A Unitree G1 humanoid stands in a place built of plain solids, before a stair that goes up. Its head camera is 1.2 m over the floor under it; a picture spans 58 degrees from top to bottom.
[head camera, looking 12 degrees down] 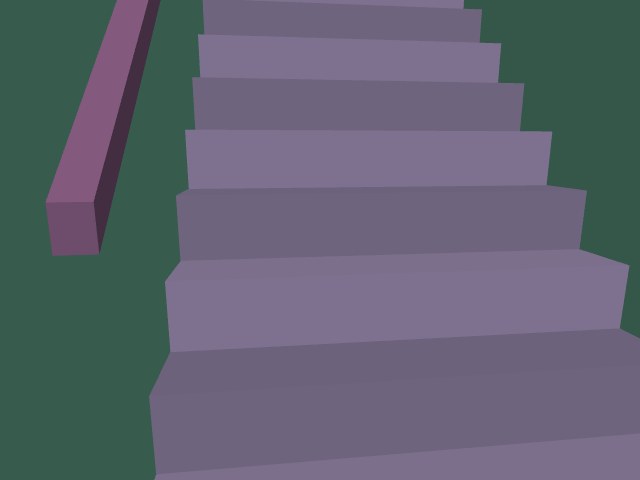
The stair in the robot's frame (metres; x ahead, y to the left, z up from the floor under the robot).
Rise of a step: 0.21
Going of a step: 0.22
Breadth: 1.40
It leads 7 degrees to the left of straight ahead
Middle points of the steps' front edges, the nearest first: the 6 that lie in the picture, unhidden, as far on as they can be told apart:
1.00 -0.30 0.63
1.22 -0.27 0.84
1.44 -0.24 1.05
1.67 -0.22 1.26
1.89 -0.19 1.48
2.11 -0.16 1.69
